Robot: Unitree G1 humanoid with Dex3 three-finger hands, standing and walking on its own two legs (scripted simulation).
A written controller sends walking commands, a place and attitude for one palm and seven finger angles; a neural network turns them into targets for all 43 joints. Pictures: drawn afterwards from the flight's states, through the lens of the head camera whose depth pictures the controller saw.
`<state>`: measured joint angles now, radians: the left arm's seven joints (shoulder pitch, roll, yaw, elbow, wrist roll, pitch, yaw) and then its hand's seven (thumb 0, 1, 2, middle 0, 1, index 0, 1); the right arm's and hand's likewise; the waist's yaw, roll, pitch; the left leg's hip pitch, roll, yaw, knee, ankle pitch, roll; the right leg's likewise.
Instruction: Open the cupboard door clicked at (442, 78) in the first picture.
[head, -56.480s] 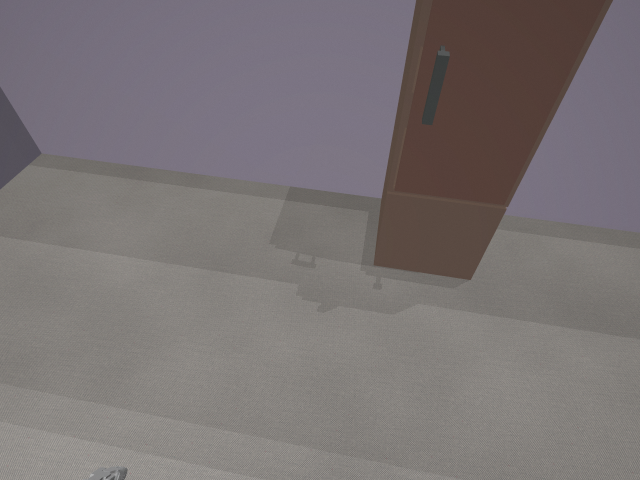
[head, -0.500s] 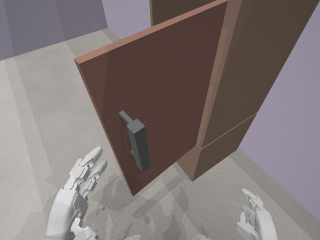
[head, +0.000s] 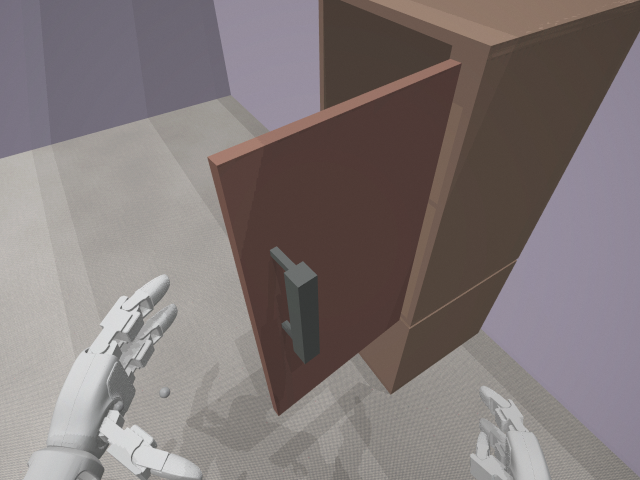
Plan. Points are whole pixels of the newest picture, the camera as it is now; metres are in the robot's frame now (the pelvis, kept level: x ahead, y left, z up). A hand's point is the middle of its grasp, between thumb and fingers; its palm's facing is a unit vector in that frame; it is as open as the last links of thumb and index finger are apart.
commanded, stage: draw the hand back to the body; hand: left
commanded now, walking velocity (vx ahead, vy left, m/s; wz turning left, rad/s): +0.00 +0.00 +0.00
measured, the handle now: (293, 306) +0.32 +0.07 +0.06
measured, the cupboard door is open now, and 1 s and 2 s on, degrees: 96 96 96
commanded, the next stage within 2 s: step back with the hand held close in 1.04 s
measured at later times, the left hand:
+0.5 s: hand (79, 322) +0.22 +0.25 +0.17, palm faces +0.36 -0.84 -0.40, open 11.0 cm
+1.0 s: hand (58, 310) +0.21 +0.26 +0.19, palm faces +0.43 -0.81 -0.39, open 7.5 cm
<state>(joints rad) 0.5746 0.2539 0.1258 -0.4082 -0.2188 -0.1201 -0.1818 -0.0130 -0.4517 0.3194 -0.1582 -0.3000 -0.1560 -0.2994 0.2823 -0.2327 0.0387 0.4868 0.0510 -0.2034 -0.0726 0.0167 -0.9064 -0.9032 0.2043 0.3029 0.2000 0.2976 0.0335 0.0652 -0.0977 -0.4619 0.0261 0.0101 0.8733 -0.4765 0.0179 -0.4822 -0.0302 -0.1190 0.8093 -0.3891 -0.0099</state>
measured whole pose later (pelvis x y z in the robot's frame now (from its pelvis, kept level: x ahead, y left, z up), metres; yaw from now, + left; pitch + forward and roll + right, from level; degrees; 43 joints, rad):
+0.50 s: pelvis +0.03 +0.01 +0.04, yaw -1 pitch -3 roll -1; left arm 0.53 0.31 0.24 -0.43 -0.03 -0.04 0.12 0.00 0.32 0.65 -0.19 -0.30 -0.19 -0.30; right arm 0.21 -0.22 0.04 0.61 0.00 -0.14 -0.07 0.02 -0.91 -0.90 0.21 0.30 0.20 0.30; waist 0.07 0.07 0.01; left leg -0.08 0.00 0.05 0.46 -0.33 0.03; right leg -0.13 -0.03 -0.08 0.43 -0.25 0.02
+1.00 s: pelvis +0.02 +0.00 +0.04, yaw -2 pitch -5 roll -1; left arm 0.47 0.32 0.32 -0.40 -0.05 -0.06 0.11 0.01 0.88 0.89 -0.21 -0.30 -0.21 -0.30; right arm 0.20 -0.22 0.01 0.64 0.00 -0.11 -0.07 0.02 -0.91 -0.90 0.20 0.30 0.20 0.30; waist 0.07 0.07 0.03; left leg -0.03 0.01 0.06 0.41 -0.29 0.02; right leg -0.08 -0.01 -0.08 0.38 -0.21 0.00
